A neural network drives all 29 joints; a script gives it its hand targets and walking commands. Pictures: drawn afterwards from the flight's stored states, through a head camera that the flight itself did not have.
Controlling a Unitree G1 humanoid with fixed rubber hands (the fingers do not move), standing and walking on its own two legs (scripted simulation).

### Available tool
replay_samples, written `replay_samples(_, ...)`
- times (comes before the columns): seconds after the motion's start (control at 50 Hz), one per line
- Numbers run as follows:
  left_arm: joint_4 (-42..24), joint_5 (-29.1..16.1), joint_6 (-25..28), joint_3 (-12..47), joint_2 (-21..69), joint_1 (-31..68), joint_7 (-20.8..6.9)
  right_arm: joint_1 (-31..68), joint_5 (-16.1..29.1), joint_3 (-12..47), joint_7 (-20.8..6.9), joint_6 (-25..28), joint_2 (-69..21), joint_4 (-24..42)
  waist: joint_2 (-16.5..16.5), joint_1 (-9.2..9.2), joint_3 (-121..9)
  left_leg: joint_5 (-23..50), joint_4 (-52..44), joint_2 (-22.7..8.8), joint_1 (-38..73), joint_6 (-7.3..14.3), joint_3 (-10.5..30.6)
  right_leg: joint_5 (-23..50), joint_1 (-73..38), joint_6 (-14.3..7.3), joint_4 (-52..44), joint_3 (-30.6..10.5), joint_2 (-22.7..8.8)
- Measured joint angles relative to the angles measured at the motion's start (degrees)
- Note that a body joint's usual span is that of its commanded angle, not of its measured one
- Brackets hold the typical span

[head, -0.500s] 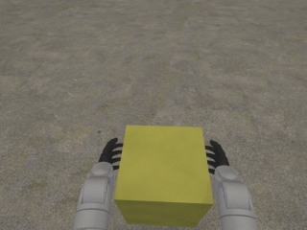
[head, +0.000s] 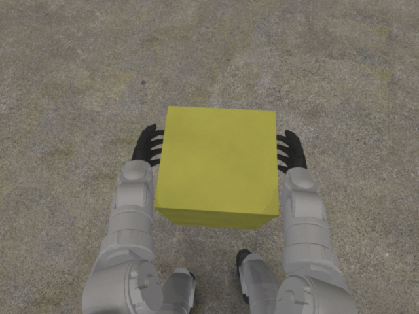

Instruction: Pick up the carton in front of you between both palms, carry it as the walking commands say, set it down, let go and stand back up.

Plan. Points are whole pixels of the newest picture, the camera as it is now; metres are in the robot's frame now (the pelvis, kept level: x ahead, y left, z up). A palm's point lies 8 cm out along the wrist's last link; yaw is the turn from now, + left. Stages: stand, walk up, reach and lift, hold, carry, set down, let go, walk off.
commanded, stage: set down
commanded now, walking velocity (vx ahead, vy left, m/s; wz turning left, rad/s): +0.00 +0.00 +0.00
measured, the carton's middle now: (217, 176) +0.39 -0.01 -0.13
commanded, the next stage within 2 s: none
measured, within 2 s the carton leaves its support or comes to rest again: rests again in 1.94 s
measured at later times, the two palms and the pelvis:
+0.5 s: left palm (170, 161) +0.46 +0.11 -0.20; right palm (284, 170) +0.42 -0.18 -0.21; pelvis +0.00 +0.01 -0.12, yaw +2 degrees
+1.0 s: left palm (190, 166) +0.49 +0.08 -0.36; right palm (283, 175) +0.45 -0.22 -0.36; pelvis -0.04 +0.01 -0.24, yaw +6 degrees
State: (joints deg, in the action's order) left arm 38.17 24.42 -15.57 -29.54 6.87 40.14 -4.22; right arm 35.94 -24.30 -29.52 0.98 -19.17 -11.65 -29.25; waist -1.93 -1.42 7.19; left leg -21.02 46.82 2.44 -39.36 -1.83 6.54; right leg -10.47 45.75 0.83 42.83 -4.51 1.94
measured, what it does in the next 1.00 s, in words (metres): lowers itself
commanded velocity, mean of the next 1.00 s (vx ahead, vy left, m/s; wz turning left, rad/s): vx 0.00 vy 0.00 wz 0.00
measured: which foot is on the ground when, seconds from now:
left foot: down 0.00-1.00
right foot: down 0.00-1.00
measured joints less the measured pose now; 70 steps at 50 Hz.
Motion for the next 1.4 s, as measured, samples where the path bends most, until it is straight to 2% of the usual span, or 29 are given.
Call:
replay_samples(0.1,-2.13,-6.04,4.32,3.71,-2.16,1.49,0.84,0.68,4.41,2.84,1.88,4.75,0.87,3.08,-0.33,-0.27,-1.05,-1.24,7.11,0.86,-15.24,-1.08,0.19,-0.99,15.31,0.08,6.95,-0.23,0.21)
replay_samples(0.22,-4.87,-11.83,4.0,6.36,-3.11,3.75,2.34,2.34,9.05,4.88,2.75,4.25,2.8,6.8,-1.08,-0.67,-6.7,-4.21,16.51,2.13,-30.6,-1.37,0.05,-3.76,30.82,0.59,16.29,-0.6,0.25)
replay_samples(0.36,-4.21,-10.78,0.61,3.6,-1.64,7.25,3.26,6.38,8.09,2.22,0.9,1.31,4.3,4.7,-1.6,-1.23,-13.31,-7.42,24.47,3.29,-41.29,-0.96,-0.6,-6.86,41.7,1.44,24.24,-1.45,0.37)
replay_samples(0.46,-2.27,-9.76,0.13,3.0,-1.27,9.07,4.72,8.93,6.7,0.81,-0.37,1.12,5.88,1.37,-1.88,-1.98,-16.56,-8.9,28.67,4.11,-47.77,-0.66,-1.05,-8.35,48.26,2.0,28.51,-2.05,0.33)
replay_samples(0.66,0.51,-13.15,1.39,6.06,-2.91,14.48,9.02,15.44,9.46,0.77,-1.03,2.53,10.92,-3.43,-1.97,-3.58,-17.37,-11.67,39.24,5.77,-61.15,-0.93,-1.83,-10.84,61.79,2.99,39.05,-3.03,0.6)
replay_samples(0.8,2.33,-15.07,0.85,7.29,-4.62,20.53,10.99,21.13,11.15,0.69,-1.1,2.01,14.14,-5.45,-2.31,-4.36,-14.21,-13.27,46.76,6.84,-67.95,-1.53,-2.26,-12.06,68.8,3.49,46.57,-3.56,1.06)
replay_samples(1.1,8.89,-15.79,0.2,6.89,-8.87,34.73,12.32,33.95,10.55,-0.11,-0.99,0.5,19.37,-10.22,-3.09,-5.57,-4.7,-14.88,58.55,8.35,-77.71,-3.56,-2.73,-12.51,79.32,3.65,58.51,-4.1,2.42)
replay_samples(1.28,12.16,-19.35,0.62,10.24,-12.66,42.02,13.8,41.13,12.9,1.95,-0.03,0.52,23.19,-13.27,-3.26,-6.65,3.14,-16.31,65.17,9.01,-81.68,-4.51,-3.03,-13.11,83.8,3.76,65.08,-4.13,3.12)
replay_samples(1.4,15.17,-21.28,0.85,13.05,-13.75,44.75,15.12,42.3,14.81,2.3,-0.51,1.45,25.27,-16.0,-2.64,-8.39,7.96,-17.78,68.96,10.64,-81.53,-5.0,-2.23,-15.61,83.4,2.88,69.44,-2.8,0.88)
